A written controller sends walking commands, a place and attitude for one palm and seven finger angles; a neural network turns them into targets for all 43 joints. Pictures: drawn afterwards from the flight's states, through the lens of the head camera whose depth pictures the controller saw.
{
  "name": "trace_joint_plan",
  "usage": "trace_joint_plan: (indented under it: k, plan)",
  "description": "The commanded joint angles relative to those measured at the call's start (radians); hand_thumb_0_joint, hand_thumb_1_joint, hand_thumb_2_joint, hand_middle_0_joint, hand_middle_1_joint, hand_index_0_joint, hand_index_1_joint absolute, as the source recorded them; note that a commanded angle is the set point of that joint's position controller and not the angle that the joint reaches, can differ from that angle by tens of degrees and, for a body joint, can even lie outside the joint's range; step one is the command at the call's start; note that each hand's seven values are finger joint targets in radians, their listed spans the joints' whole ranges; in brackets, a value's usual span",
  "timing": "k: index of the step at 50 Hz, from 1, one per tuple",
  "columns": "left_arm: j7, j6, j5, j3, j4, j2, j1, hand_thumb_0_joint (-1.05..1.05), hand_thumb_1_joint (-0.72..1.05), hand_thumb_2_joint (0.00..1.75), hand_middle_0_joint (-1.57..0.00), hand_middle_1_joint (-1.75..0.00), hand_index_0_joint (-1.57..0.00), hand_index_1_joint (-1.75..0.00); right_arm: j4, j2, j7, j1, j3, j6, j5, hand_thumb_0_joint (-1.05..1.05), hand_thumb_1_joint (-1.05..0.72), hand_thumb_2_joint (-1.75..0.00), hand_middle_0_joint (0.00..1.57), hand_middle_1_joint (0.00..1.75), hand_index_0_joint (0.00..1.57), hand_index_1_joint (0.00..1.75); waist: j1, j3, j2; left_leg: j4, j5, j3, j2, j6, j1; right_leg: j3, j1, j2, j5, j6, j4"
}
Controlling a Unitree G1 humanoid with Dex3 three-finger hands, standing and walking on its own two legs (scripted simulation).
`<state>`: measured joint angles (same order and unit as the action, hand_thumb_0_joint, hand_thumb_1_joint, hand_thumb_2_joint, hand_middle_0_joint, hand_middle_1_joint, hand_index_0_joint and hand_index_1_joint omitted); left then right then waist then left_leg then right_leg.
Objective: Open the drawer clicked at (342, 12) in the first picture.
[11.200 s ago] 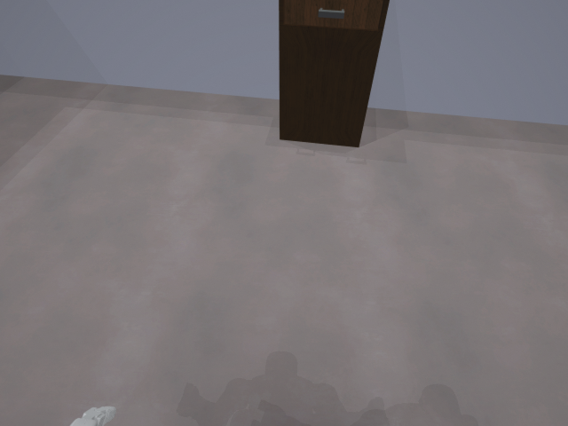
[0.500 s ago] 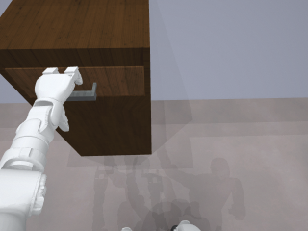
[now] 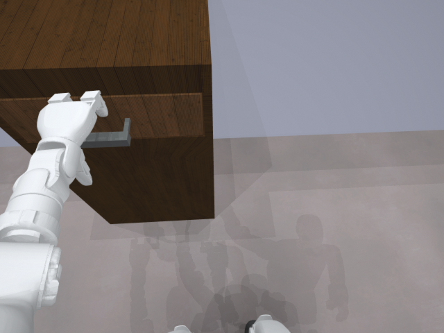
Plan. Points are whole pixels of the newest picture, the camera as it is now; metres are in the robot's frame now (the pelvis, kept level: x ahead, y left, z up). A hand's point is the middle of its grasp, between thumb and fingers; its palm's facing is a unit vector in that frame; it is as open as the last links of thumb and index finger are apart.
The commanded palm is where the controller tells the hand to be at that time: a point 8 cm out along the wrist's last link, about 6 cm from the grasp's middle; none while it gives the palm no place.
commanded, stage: move the hooked fingers above the handle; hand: left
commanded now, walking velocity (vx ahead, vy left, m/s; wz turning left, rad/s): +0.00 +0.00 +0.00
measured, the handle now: (104, 131) +0.52 +0.24 -0.02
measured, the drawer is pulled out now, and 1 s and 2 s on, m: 0.00 0.00 0.00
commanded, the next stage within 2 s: lower the fingers behind the handle in 0.34 s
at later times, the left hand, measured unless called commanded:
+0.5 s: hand (86, 141) +0.46 +0.24 +0.04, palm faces -0.06 -0.01 -1.00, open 13.8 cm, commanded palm +0.44 +0.25 +0.09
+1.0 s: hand (88, 153) +0.45 +0.25 +0.00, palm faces -0.08 -0.01 -1.00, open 13.8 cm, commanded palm +0.44 +0.25 +0.05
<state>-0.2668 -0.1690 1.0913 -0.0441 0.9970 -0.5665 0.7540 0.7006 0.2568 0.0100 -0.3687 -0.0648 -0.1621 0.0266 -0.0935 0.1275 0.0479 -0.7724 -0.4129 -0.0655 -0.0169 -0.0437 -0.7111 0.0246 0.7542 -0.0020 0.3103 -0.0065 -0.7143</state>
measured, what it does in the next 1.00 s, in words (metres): stands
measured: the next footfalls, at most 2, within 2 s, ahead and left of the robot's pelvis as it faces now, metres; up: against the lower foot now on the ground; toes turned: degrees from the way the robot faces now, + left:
none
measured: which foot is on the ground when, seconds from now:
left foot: down 0.00-1.00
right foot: down 0.00-1.00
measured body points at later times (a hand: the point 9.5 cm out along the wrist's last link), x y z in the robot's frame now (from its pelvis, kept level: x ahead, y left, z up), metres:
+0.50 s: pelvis +0.00 -0.01 +0.00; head +0.10 -0.01 +0.44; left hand +0.46 +0.24 +0.09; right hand +0.05 -0.28 -0.13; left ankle -0.04 +0.09 -0.71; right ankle +0.01 -0.13 -0.71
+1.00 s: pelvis -0.01 -0.01 -0.01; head +0.11 -0.01 +0.43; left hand +0.45 +0.25 +0.06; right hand +0.00 -0.29 -0.14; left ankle -0.04 +0.09 -0.71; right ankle +0.01 -0.13 -0.71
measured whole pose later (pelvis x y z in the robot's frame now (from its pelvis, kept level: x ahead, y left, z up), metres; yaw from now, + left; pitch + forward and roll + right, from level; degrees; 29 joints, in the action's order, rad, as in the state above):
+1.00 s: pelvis -0.01 -0.01 -0.01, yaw +0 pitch +22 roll -1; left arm -0.33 -0.18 1.11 -0.05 1.04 -0.56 0.74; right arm 0.71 0.27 0.01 -0.35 -0.07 -0.14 0.04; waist -0.10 0.14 0.05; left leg -0.84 -0.43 -0.06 -0.02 -0.03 -0.79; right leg 0.03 0.84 0.00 0.33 0.01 -0.79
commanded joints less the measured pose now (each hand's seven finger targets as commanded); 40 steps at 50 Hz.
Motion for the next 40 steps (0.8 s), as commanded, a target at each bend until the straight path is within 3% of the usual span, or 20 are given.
trace_joint_plan:
  k: [1, 5, 6, 9, 11, 14, 16, 18, 21, 22, 25, 26, 27, 29, 32, 34, 36, 37, 39, 40]
  plan:
    - [-0.044, -0.013, -0.013, -0.050, -0.225, -0.261, 0.432, 0.00, -0.50, 0.30, -0.30, -1.20, -0.30, -1.20, -0.058, 0.177, 0.018, -0.119, -0.060, 0.014, 0.000, 0.00, -0.90, -0.90, 0.20, 0.30, 0.20, 0.30, -0.002, 0.445, 0.056, 0.055, 0.599, 0.072, 0.011, 0.009, 0.310, 0.009, -0.240, 0.047, -0.341, 0.044, 0.031]
    - [-0.047, -0.017, -0.024, -0.028, -0.240, -0.217, 0.435, 0.00, -0.50, 0.30, -0.30, -1.20, -0.30, -1.20, -0.059, 0.170, 0.017, -0.111, -0.061, 0.016, 0.002, 0.00, -0.90, -0.90, 0.20, 0.30, 0.20, 0.30, -0.007, 0.441, 0.051, 0.054, 0.626, 0.076, 0.011, 0.012, 0.340, 0.013, -0.233, 0.048, -0.341, 0.045, 0.035]
    - [-0.050, -0.015, -0.023, -0.048, -0.230, -0.240, 0.418, 0.00, -0.50, 0.30, -0.30, -1.20, -0.30, -1.20, -0.057, 0.170, 0.016, -0.109, -0.060, 0.015, 0.001, 0.00, -0.90, -0.90, 0.20, 0.30, 0.20, 0.30, 0.003, 0.435, 0.056, 0.055, 0.620, 0.073, 0.012, 0.012, 0.334, 0.012, -0.239, 0.047, -0.342, 0.045, 0.036]
    - [-0.052, 0.003, -0.014, -0.037, -0.201, -0.227, 0.392, 0.00, -0.50, 0.30, -0.30, -1.20, -0.30, -1.20, -0.065, 0.168, 0.014, -0.089, -0.055, 0.013, -0.003, 0.00, -0.90, -0.90, 0.20, 0.30, 0.20, 0.30, 0.006, 0.401, 0.033, 0.066, 0.576, 0.067, 0.017, 0.010, 0.304, 0.014, -0.248, 0.046, -0.333, 0.046, 0.040]
    - [-0.056, 0.005, -0.012, -0.031, -0.217, -0.220, 0.411, 0.00, -0.50, 0.30, -0.30, -1.20, -0.30, -1.20, -0.073, 0.165, 0.013, -0.087, -0.055, 0.013, -0.002, 0.00, -0.90, -0.90, 0.20, 0.30, 0.20, 0.30, 0.009, 0.419, 0.039, 0.065, 0.593, 0.068, 0.019, 0.009, 0.311, 0.011, -0.261, 0.046, -0.346, 0.046, 0.037]
    - [-0.052, 0.017, -0.011, -0.004, -0.213, -0.188, 0.417, 0.00, -0.50, 0.30, -0.30, -1.20, -0.30, -1.20, -0.078, 0.162, 0.013, -0.077, -0.056, 0.015, -0.004, 0.00, -0.90, -0.90, 0.20, 0.30, 0.20, 0.30, 0.002, 0.399, 0.042, 0.068, 0.563, 0.062, 0.021, 0.010, 0.311, 0.011, -0.255, 0.045, -0.335, 0.046, 0.044]
    - [-0.051, 0.018, -0.010, -0.026, -0.206, -0.219, 0.422, 0.00, -0.50, 0.30, -0.30, -1.20, -0.30, -1.20, -0.079, 0.165, 0.018, -0.078, -0.053, 0.015, -0.006, 0.00, -0.90, -0.90, 0.20, 0.30, 0.20, 0.30, -0.001, 0.404, 0.011, 0.071, 0.539, 0.063, 0.023, 0.005, 0.297, 0.008, -0.272, 0.044, -0.339, 0.044, 0.044]
    - [-0.048, 0.022, -0.009, 0.009, -0.202, -0.178, 0.434, 0.00, -0.50, 0.30, -0.30, -1.20, -0.30, -1.20, -0.081, 0.161, 0.018, -0.075, -0.054, 0.019, -0.008, 0.00, -0.90, -0.90, 0.20, 0.30, 0.20, 0.30, -0.009, 0.381, 0.022, 0.072, 0.526, 0.062, 0.025, 0.006, 0.298, 0.010, -0.254, 0.044, -0.330, 0.045, 0.048]
    - [-0.050, 0.012, -0.005, -0.041, -0.216, -0.251, 0.458, 0.00, -0.50, 0.30, -0.30, -1.20, -0.30, -1.20, -0.080, 0.165, 0.024, -0.079, -0.051, 0.021, -0.004, 0.00, -0.90, -0.90, 0.20, 0.30, 0.20, 0.30, 0.002, 0.430, 0.025, 0.069, 0.521, 0.058, 0.031, 0.003, 0.287, 0.000, -0.294, 0.041, -0.352, 0.045, 0.039]
    - [-0.050, 0.011, -0.005, -0.044, -0.211, -0.249, 0.435, 0.00, -0.50, 0.30, -0.30, -1.20, -0.30, -1.20, -0.081, 0.162, 0.024, -0.073, -0.051, 0.022, -0.004, 0.00, -0.90, -0.90, 0.20, 0.30, 0.20, 0.30, 0.011, 0.428, 0.037, 0.070, 0.523, 0.052, 0.033, 0.003, 0.286, 0.000, -0.297, 0.040, -0.356, 0.046, 0.040]
    - [-0.047, 0.020, -0.005, -0.030, -0.133, -0.229, 0.406, 0.00, -0.50, 0.30, -0.30, -1.20, -0.30, -1.20, -0.076, 0.165, 0.025, -0.080, -0.047, 0.023, -0.007, 0.00, -0.90, -0.90, 0.20, 0.30, 0.20, 0.30, -0.005, 0.366, -0.022, 0.069, 0.465, 0.048, 0.037, 0.000, 0.218, 0.001, -0.289, 0.042, -0.343, 0.045, 0.043]
    - [-0.047, 0.018, -0.003, -0.016, -0.138, -0.221, 0.420, 0.00, -0.50, 0.30, -0.30, -1.20, -0.30, -1.20, -0.078, 0.166, 0.025, -0.081, -0.047, 0.027, -0.008, 0.00, -0.90, -0.90, 0.20, 0.30, 0.20, 0.30, -0.009, 0.360, -0.010, 0.071, 0.438, 0.046, 0.038, -0.001, 0.210, -0.003, -0.282, 0.041, -0.331, 0.043, 0.043]
    - [-0.048, 0.016, 0.002, -0.034, -0.138, -0.237, 0.399, 0.00, -0.50, 0.30, -0.30, -1.20, -0.30, -1.20, -0.076, 0.167, 0.026, -0.084, -0.049, 0.028, -0.007, 0.00, -0.90, -0.90, 0.20, 0.30, 0.20, 0.30, 0.003, 0.388, -0.014, 0.066, 0.447, 0.045, 0.038, -0.002, 0.212, -0.003, -0.290, 0.041, -0.338, 0.045, 0.036]
    - [-0.048, 0.006, 0.001, -0.012, -0.153, -0.214, 0.423, 0.00, -0.50, 0.30, -0.30, -1.20, -0.30, -1.20, -0.077, 0.166, 0.026, -0.089, -0.052, 0.032, -0.004, 0.00, -0.90, -0.90, 0.20, 0.30, 0.20, 0.30, -0.010, 0.398, 0.004, 0.059, 0.435, 0.043, 0.038, -0.002, 0.216, -0.006, -0.276, 0.041, -0.332, 0.043, 0.037]
    - [-0.054, -0.016, 0.005, -0.050, -0.159, -0.260, 0.422, 0.00, -0.50, 0.30, -0.30, -1.20, -0.30, -1.20, -0.071, 0.169, 0.028, -0.098, -0.053, 0.034, -0.001, 0.00, -0.90, -0.90, 0.20, 0.30, 0.20, 0.30, -0.001, 0.431, 0.012, 0.039, 0.450, 0.045, 0.040, -0.004, 0.202, -0.011, -0.275, 0.042, -0.347, 0.044, 0.014]
    - [-0.066, -0.022, 0.007, -0.038, -0.158, -0.237, 0.417, 0.00, -0.50, 0.30, -0.30, -1.20, -0.30, -1.20, -0.067, 0.166, 0.026, -0.099, -0.056, 0.036, 0.003, 0.00, -0.90, -0.90, 0.20, 0.30, 0.20, 0.30, -0.007, 0.423, 0.029, 0.029, 0.450, 0.043, 0.039, -0.002, 0.199, -0.009, -0.251, 0.043, -0.340, 0.044, 0.009]
    - [-0.082, -0.027, 0.008, -0.085, -0.153, -0.296, 0.419, 0.00, -0.50, 0.30, -0.30, -1.20, -0.30, -1.20, -0.059, 0.174, 0.027, -0.106, -0.054, 0.036, 0.007, 0.00, -0.90, -0.90, 0.20, 0.30, 0.20, 0.30, -0.003, 0.450, 0.012, 0.014, 0.456, 0.047, 0.040, -0.005, 0.175, -0.013, -0.259, 0.043, -0.355, 0.042, -0.008]
    - [-0.090, -0.025, 0.012, -0.072, -0.151, -0.282, 0.426, 0.00, -0.50, 0.30, -0.30, -1.20, -0.30, -1.20, -0.056, 0.174, 0.026, -0.105, -0.054, 0.035, 0.008, 0.00, -0.90, -0.90, 0.20, 0.30, 0.20, 0.30, -0.008, 0.449, 0.014, 0.010, 0.445, 0.048, 0.040, -0.004, 0.168, -0.012, -0.246, 0.044, -0.346, 0.041, -0.011]
    - [-0.104, -0.018, 0.013, -0.106, -0.140, -0.317, 0.393, 0.00, -0.50, 0.30, -0.30, -1.20, -0.30, -1.20, -0.052, 0.177, 0.022, -0.103, -0.054, 0.036, 0.011, 0.00, -0.90, -0.90, 0.20, 0.30, 0.20, 0.30, 0.010, 0.466, 0.025, 0.003, 0.436, 0.039, 0.042, -0.004, 0.152, -0.014, -0.259, 0.043, -0.350, 0.042, -0.020]
    - [-0.108, -0.017, 0.010, -0.105, -0.141, -0.320, 0.408, 0.00, -0.50, 0.30, -0.30, -1.20, -0.30, -1.20, -0.048, 0.179, 0.023, -0.102, -0.053, 0.035, 0.014, 0.00, -0.90, -0.90, 0.20, 0.30, 0.20, 0.30, 0.001, 0.472, 0.016, -0.003, 0.449, 0.042, 0.041, -0.005, 0.143, -0.016, -0.263, 0.043, -0.367, 0.042, -0.025]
